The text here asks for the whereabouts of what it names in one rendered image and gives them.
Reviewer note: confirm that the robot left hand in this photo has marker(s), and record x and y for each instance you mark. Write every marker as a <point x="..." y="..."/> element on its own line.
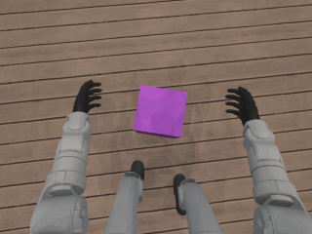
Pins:
<point x="81" y="103"/>

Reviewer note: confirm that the carton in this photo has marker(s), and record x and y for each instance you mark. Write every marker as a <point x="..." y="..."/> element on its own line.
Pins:
<point x="160" y="112"/>

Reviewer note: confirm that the left robot foot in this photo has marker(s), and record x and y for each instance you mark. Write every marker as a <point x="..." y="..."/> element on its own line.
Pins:
<point x="138" y="168"/>

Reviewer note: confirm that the left robot forearm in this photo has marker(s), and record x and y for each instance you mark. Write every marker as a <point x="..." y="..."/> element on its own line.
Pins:
<point x="67" y="176"/>

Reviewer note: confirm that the robot right hand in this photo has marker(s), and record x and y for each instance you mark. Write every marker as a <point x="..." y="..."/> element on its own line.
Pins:
<point x="248" y="110"/>

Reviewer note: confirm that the right robot upper arm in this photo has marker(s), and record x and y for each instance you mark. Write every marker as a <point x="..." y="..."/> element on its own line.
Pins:
<point x="269" y="219"/>

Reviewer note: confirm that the right robot forearm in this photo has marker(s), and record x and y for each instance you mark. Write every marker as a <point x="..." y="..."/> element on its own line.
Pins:
<point x="271" y="184"/>

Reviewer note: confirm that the left robot upper arm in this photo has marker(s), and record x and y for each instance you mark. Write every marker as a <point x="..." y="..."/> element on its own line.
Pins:
<point x="66" y="214"/>

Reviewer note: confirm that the left robot shin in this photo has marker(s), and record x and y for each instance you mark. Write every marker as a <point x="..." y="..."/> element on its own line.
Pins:
<point x="130" y="174"/>

